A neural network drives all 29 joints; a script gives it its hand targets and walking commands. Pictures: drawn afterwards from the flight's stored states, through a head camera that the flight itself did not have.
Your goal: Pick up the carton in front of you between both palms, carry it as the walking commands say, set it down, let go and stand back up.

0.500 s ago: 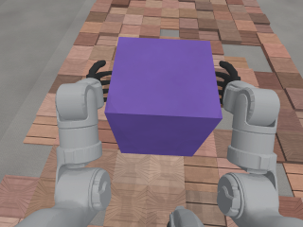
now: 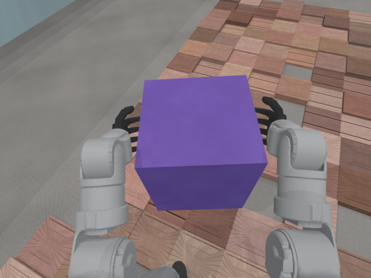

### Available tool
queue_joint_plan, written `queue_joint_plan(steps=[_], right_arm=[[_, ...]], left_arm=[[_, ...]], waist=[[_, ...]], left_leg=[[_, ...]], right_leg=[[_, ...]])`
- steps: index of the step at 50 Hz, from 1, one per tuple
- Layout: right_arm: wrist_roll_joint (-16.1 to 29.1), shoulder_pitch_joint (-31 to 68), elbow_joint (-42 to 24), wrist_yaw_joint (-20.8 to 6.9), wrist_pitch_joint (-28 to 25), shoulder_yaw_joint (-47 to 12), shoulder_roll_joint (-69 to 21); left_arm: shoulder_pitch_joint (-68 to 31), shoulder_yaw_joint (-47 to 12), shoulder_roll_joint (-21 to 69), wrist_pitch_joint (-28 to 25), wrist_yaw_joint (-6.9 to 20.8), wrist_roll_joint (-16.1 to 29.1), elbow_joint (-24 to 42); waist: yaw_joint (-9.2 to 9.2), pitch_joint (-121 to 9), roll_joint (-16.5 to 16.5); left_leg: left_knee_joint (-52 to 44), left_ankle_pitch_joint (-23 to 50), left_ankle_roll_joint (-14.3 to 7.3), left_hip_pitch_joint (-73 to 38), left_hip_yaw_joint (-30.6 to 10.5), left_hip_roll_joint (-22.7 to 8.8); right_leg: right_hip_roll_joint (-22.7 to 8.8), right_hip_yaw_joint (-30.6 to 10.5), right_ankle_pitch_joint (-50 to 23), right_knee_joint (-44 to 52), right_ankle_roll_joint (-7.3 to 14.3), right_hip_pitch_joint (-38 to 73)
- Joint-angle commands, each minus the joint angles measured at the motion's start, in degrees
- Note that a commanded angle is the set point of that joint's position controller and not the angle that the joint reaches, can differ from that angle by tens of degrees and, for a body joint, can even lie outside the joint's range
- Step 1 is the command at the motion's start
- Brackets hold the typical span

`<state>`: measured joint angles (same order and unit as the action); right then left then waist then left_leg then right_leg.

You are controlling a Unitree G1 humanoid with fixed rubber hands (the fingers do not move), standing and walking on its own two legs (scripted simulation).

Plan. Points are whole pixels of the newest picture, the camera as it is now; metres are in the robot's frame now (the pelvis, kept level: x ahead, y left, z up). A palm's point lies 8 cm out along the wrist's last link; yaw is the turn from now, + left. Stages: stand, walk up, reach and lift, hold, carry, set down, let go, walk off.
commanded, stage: carry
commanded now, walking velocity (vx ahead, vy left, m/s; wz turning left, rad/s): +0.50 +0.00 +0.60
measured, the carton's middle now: (197, 149) +0.38 +0.01 +0.04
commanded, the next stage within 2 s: none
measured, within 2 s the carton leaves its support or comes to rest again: neither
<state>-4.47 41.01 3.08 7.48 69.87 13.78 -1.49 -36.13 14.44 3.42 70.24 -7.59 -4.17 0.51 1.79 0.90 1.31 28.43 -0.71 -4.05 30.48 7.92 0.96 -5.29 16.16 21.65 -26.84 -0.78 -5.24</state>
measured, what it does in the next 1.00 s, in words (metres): walks ahead, turning right: left foot, then right foot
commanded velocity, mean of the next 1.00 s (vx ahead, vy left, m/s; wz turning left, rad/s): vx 0.50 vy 0.00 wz -0.48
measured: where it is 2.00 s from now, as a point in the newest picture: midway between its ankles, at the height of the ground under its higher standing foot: (235, 124)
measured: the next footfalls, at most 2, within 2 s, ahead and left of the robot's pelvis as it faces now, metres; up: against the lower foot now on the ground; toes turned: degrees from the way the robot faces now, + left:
left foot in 0.02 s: +0.17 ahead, +0.07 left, -0.01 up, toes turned +6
right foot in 0.48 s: +0.50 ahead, -0.07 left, -0.01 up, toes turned -7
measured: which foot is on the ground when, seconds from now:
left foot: up 0.00-0.00, down 0.02-0.48, up 0.50-0.90, down 0.92-1.00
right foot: down 0.00-0.04, up 0.06-0.46, down 0.48-0.92, up 0.94-1.00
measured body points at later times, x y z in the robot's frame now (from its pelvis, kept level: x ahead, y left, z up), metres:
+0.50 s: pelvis +0.33 +0.00 -0.02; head +0.32 +0.00 +0.43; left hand +0.67 +0.15 +0.09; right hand +0.66 -0.16 +0.10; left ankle +0.15 +0.07 -0.72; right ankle +0.46 -0.06 -0.74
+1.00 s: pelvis +0.61 +0.04 -0.01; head +0.57 +0.06 +0.44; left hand +0.91 +0.12 +0.08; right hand +0.84 -0.17 +0.10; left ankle +0.68 +0.14 -0.75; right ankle +0.49 -0.05 -0.70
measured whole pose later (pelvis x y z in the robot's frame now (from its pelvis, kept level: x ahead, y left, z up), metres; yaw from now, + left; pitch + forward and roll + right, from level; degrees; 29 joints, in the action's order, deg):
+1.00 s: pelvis +0.61 +0.04 -0.01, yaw -16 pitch +5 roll +0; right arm -7.0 10.6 -15.2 4.7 69.2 5.0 -7.9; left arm -9.6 7.0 5.8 72.4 -5.7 -5.4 17.7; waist 0.5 -12.8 -2.0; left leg 23.6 -26.4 3.6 20.3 8.3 -3.9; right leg 1.0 -0.3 27.3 -52.1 0.9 -22.0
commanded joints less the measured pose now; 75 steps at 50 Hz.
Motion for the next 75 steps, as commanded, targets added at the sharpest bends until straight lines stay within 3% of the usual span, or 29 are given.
queue_joint_plan(steps=[1, 2, 3, 4, 8, 17, 23, 24, 25, 26, 27, 29, 33, 43, 45, 46, 47, 48, 50, 55, 62, 66, 67, 68, 69, 70, 71, 73, 75], right_arm=[[21.4, 29.6, 2.5, -12.6, -0.8, -38.0, -62.1], [21.3, 28.3, 3.5, -13.1, -0.9, -37.3, -61.9], [19.9, 28.4, 5.2, -13.1, -1.8, -36.6, -59.9], [20.8, 25.9, 5.1, -13.5, -2.1, -37.0, -61.3], [26.6, 37.3, -6.3, -14.3, -3.5, -41.7, -65.9], [25.4, 28.0, -8.7, -14.1, -2.2, -42.5, -60.8], [22.5, 18.4, -5.8, -15.8, -0.6, -42.1, -61.7], [22.4, 17.8, -5.7, -16.3, -0.3, -42.3, -62.1], [22.6, 18.3, -5.6, -16.8, 0.2, -42.3, -62.9], [23.1, 16.4, -4.5, -17.3, 0.8, -42.6, -65.1], [23.1, 14.2, -5.1, -17.6, 0.5, -42.9, -65.9], [22.4, 14.2, -9.7, -17.5, -0.4, -43.3, -67.4], [21.4, 6.5, -18.5, -16.4, -2.4, -46.6, -67.8], [20.1, -7.8, -26.1, -15.6, -0.4, -48.1, -57.0], [19.9, -9.2, -24.5, -15.8, 0.5, -47.4, -55.1], [19.6, -10.6, -22.8, -15.8, 0.8, -46.7, -53.9], [18.1, -10.8, -20.7, -15.8, 0.9, -45.0, -51.6], [17.6, -11.7, -18.4, -15.6, 0.8, -43.6, -52.1], [18.2, -9.9, -19.1, -15.7, 1.1, -43.9, -54.7], [21.2, -4.7, -20.4, -17.7, -0.2, -45.7, -59.6], [21.0, -5.9, -20.1, -17.9, -0.1, -46.4, -57.7], [20.4, -3.9, -22.1, -17.1, -0.3, -47.5, -58.8], [20.1, -2.8, -23.5, -16.7, 0.0, -47.5, -57.8], [19.9, -0.7, -24.7, -16.3, 0.6, -47.1, -55.4], [20.1, -0.6, -25.3, -15.9, 1.6, -47.2, -55.0], [19.9, 1.3, -25.9, -15.5, 2.1, -47.0, -54.5], [19.8, 0.8, -25.9, -15.3, 2.5, -46.8, -54.6], [19.6, -1.2, -24.6, -15.1, 2.6, -46.4, -56.4], [19.2, -3.6, -22.9, -15.0, 2.2, -46.5, -58.0]], left_arm=[[-43.4, -42.1, 58.7, -2.1, 15.4, 26.5, 3.5], [-42.5, -42.0, 57.9, -2.3, 15.7, 26.0, 1.9], [-43.1, -41.8, 60.4, -2.1, 15.9, 26.1, 1.1], [-41.6, -41.5, 60.2, -2.6, 15.8, 25.8, 1.0], [-46.9, -43.1, 61.7, -3.7, 14.4, 26.6, 6.8], [-37.5, -43.6, 58.0, -2.2, 12.9, 24.5, 8.0], [-26.4, -42.2, 58.3, -0.2, 15.4, 22.1, 3.1], [-23.7, -41.7, 58.4, -0.1, 15.7, 21.6, 2.5], [-21.3, -41.0, 57.9, -0.2, 16.0, 20.8, 2.2], [-19.0, -40.0, 57.0, -0.4, 15.9, 19.5, 0.1], [-15.7, -40.5, 58.9, -0.8, 16.0, 19.9, 1.0], [-19.4, -43.2, 63.0, -1.7, 16.1, 21.1, 9.6], [-16.5, -47.9, 63.6, -3.0, 16.2, 22.6, 20.7], [0.3, -49.6, 53.4, -0.7, 17.2, 22.6, 25.3], [0.4, -49.2, 51.4, 0.2, 17.0, 22.0, 24.4], [0.3, -48.6, 49.9, 0.7, 17.0, 21.6, 23.8], [-1.0, -48.8, 49.8, 1.9, 17.0, 22.0, 23.3], [-2.4, -49.1, 49.2, 2.5, 17.1, 22.5, 22.8], [-3.7, -48.6, 51.2, 2.3, 17.6, 23.0, 20.1], [-5.7, -49.6, 56.2, 0.3, 17.4, 21.3, 20.3], [-2.0, -48.3, 54.5, 0.4, 17.3, 19.6, 19.5], [-5.5, -48.4, 53.5, 0.5, 18.8, 21.9, 21.6], [-4.6, -48.1, 53.0, 0.6, 19.0, 22.5, 20.8], [-3.2, -47.5, 52.2, 1.0, 18.8, 22.4, 20.1], [-5.9, -47.1, 50.4, 1.2, 18.6, 22.0, 20.5], [-8.6, -47.8, 50.6, 1.6, 18.5, 23.0, 23.4], [-9.1, -48.0, 51.2, 2.0, 18.3, 23.9, 24.1], [-8.7, -48.2, 52.3, 2.3, 18.1, 24.5, 25.2], [-7.1, -48.2, 53.0, 2.4, 18.2, 24.2, 24.9]], waist=[[-3.87, -29.6, -9.6], [-5.07, -30.4, -4.3], [-4.87, -38.4, 11.4], [-6.36, -39.4, 9.8], [-5.15, -31.5, 0.7], [-6.8, -27.3, 3.9], [-3.12, -24.9, 5.0], [-1.11, -26.6, 4.0], [0.96, -30.7, -7.1], [2.12, -34.7, -13.9], [1.41, -34.4, -9.5], [-0.47, -29.6, -2.1], [-1.05, -26.2, -4.4], [0.41, -22.0, -8.4], [-1.16, -23.6, -4.2], [-2.08, -25.2, -0.7], [-3.05, -28.4, 13.5], [-3.05, -26.5, 17.9], [-3.15, -21.6, 5.5], [-1.59, -17.5, 9.7], [-1.69, -13.3, 7.9], [-0.18, -17.3, 3.3], [0.62, -17.8, -3.2], [0.89, -13.1, -9.1], [-0.51, -12.3, -16.9], [0.24, -11.2, -10.3], [-0.29, -13.2, -8.6], [-0.86, -16.2, -4.1], [-0.76, -17.4, -5.7]], left_leg=[[-10.9, 12.8, -2.8, -23.3, 3.8, 4.2], [-7.4, 16.7, -2.8, -34.9, -4.4, -2.9], [4.5, 34.5, -14.8, -59.3, -26.8, -16.0], [-1.5, 19.3, -17.6, -60.5, -34.1, -17.6], [-3.4, 22.7, -12.6, -44.2, -24.2, -14.5], [-4.6, 27.7, -6.6, -40.9, -10.8, -10.9], [5.8, 36.3, 3.5, -29.9, 1.3, -8.9], [13.3, 27.4, 5.2, -22.1, 1.8, -7.5], [28.6, -1.3, 7.5, -5.2, -0.2, -4.7], [45.6, -31.7, 10.0, 11.8, -4.2, 2.3], [50.3, -30.5, 8.3, 16.0, -10.1, -1.5], [41.5, -21.8, 6.4, 14.3, -11.8, -6.2], [21.5, -17.7, 8.5, 1.0, -7.9, -6.6], [-3.7, -4.3, 9.4, -6.2, -3.6, -3.4], [-11.2, -2.4, 9.4, -22.8, -1.2, -3.3], [-9.9, -7.4, 8.2, -34.3, -6.1, -9.4], [-9.2, -14.5, 1.4, -48.8, -25.5, -25.7], [-11.4, -19.4, -3.7, -49.3, -35.9, -31.0], [-17.1, -21.3, -1.0, -39.8, -25.8, -27.2], [-21.9, -19.2, 4.4, -27.2, -1.9, -18.3], [-19.3, -15.4, 3.0, -34.9, 3.6, -19.6], [1.7, -2.9, 4.2, -25.3, 8.6, -18.2], [16.1, -2.3, 4.9, -18.1, 10.6, -15.2], [30.7, -15.6, 7.0, -5.2, 8.1, -12.2], [41.0, -34.6, 10.2, 12.1, 2.5, -3.4], [44.9, -35.1, 9.2, 16.5, -4.5, -6.7], [45.4, -33.2, 8.7, 16.3, -5.5, -8.7], [36.8, -29.0, 9.1, 12.3, -6.2, -10.5], [29.0, -26.1, 9.7, 8.3, -3.3, -8.6]], right_leg=[[-6.4, -0.3, -52.8, -19.1, -0.1, 9.2], [-5.0, -3.1, -28.1, -28.9, -1.0, -3.2], [1.7, -7.4, 6.2, -42.8, -3.1, -28.0], [3.8, -13.3, 11.8, -51.7, -2.8, -36.8], [-1.1, -17.8, 3.1, -42.2, -1.3, -37.0], [2.3, -12.1, -17.0, -20.1, 0.6, -38.9], [9.4, -3.3, -32.8, 5.3, 5.1, -6.3], [6.2, -8.3, -35.1, 5.4, 7.1, 5.0], [-8.2, -25.6, -54.8, -2.8, 13.2, 22.0], [-17.2, -44.7, -51.7, -0.2, 22.8, 34.0], [-16.8, -47.0, -35.9, 2.7, 23.1, 29.9], [-12.6, -40.1, -28.8, 8.3, 17.5, 18.1], [-6.0, -27.9, -17.4, 14.4, 13.7, 1.6], [-1.3, -25.8, -24.5, 6.3, 10.7, 0.3], [1.4, -23.1, -15.7, -3.2, 7.6, -8.3], [3.3, -21.4, -4.2, -10.9, 5.5, -18.2], [7.3, -17.0, 7.4, -25.1, 2.2, -33.9], [6.0, -15.0, 11.9, -33.2, 1.5, -42.9], [1.4, -15.7, 5.4, -33.8, 0.8, -40.1], [1.4, -8.8, -6.2, -24.0, -0.8, -24.7], [0.4, -4.4, -7.4, -7.7, 2.0, -20.1], [5.1, -0.2, -4.6, -1.4, 3.5, 1.9], [6.6, -2.4, 0.7, 1.9, 3.8, 8.8], [-2.5, -21.0, 1.1, 6.7, 7.4, 10.1], [-15.5, -51.8, -9.8, 15.6, 16.3, 16.5], [-17.8, -48.5, -20.6, 14.1, 20.0, 17.4], [-16.2, -42.3, -28.5, 10.7, 19.5, 16.9], [-11.7, -31.6, -31.1, 10.5, 14.9, 14.1], [-8.6, -25.6, -34.5, 10.4, 12.8, 11.6]])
